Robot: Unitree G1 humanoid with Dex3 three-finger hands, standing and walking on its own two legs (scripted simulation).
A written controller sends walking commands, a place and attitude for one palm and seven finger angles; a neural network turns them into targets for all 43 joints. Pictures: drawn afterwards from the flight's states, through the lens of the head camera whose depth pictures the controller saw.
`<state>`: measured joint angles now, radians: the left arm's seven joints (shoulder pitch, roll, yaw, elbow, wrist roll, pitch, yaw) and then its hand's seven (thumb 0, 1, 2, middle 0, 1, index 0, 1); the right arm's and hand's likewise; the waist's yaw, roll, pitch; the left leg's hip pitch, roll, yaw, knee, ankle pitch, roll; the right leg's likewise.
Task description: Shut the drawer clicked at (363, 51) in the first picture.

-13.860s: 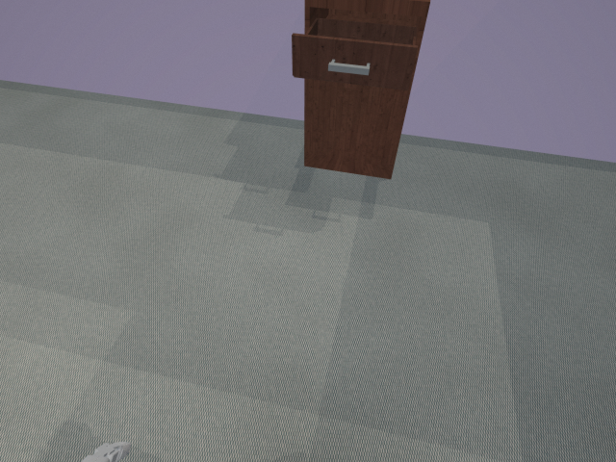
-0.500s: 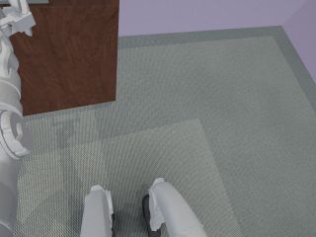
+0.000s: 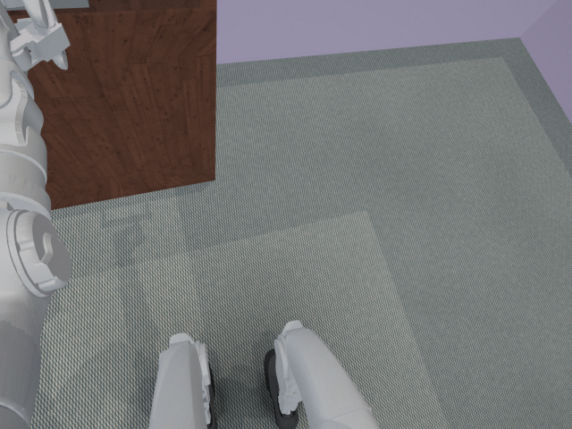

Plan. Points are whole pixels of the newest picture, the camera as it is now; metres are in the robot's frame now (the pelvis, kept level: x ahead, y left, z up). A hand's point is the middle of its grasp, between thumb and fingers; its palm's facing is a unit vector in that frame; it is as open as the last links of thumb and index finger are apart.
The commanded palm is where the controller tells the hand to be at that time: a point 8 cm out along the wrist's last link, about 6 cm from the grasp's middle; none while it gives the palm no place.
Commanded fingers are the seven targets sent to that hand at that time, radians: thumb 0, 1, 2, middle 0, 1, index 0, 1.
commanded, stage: pull the fist back off the drawer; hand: left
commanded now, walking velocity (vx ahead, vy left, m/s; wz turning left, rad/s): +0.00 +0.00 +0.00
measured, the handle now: out of the picture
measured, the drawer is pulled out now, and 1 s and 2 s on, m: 0.00 0.00 0.00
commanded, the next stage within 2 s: draw the hand back to the body in 0.22 s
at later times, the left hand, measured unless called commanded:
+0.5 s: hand (39, 49) +0.54 +0.20 +0.10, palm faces +0.13 -0.99 -0.05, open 3.3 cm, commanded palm +0.49 +0.24 +0.11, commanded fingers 0.00 0.90 0.90 -1.40 -1.60 -1.40 -1.60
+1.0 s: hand out of the picture +0.37 +0.22 +0.19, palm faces +0.22 -0.95 -0.23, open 3.3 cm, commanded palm +0.33 +0.27 +0.22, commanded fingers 0.00 0.90 0.90 -1.40 -1.60 -1.40 -1.60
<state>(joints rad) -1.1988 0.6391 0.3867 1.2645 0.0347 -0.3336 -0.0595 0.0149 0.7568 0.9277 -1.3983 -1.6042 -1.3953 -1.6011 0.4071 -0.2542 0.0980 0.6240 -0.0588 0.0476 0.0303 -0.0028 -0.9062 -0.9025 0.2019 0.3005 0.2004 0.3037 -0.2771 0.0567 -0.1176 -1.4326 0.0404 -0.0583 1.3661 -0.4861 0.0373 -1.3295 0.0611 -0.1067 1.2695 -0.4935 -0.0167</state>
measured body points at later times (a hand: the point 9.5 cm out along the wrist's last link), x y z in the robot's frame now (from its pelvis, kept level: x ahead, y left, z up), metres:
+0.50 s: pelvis +0.06 +0.01 +0.05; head +0.21 +0.02 +0.48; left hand +0.53 +0.25 +0.10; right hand +0.08 -0.25 -0.07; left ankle +0.06 +0.10 -0.60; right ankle +0.05 -0.12 -0.60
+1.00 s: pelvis +0.07 +0.00 +0.12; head +0.08 -0.01 +0.57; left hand +0.35 +0.27 +0.21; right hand +0.25 -0.23 +0.03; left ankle +0.06 +0.10 -0.60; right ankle +0.05 -0.12 -0.60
